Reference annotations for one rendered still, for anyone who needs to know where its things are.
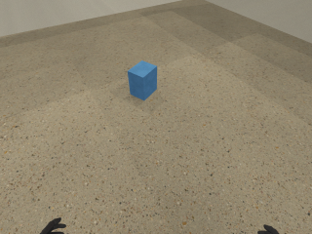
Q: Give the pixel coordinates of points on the carton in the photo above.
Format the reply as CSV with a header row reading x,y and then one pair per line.
x,y
142,79

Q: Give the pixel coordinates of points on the robot right hand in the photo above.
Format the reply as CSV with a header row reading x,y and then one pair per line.
x,y
270,230

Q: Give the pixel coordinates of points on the robot left hand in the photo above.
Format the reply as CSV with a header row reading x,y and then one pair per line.
x,y
52,225

